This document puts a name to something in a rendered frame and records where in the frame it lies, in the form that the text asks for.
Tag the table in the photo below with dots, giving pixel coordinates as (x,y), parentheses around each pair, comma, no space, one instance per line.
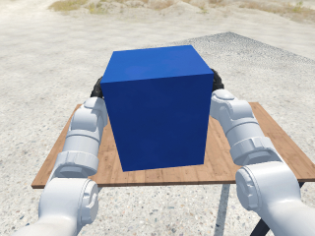
(218,167)

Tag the robot right hand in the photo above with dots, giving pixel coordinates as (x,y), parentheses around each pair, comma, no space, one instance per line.
(217,83)

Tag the right robot forearm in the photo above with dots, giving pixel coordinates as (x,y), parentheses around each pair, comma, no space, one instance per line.
(248,145)

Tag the robot left upper arm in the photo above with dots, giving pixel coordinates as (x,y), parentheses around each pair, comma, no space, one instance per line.
(66,206)

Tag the robot right upper arm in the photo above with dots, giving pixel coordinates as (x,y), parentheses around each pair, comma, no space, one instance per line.
(270,190)

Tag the carton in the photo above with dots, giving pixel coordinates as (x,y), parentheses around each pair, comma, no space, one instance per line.
(158,102)

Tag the left robot forearm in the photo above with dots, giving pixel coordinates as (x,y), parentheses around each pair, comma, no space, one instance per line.
(78,158)

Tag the robot left hand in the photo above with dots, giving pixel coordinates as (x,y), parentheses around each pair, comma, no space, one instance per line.
(97,91)

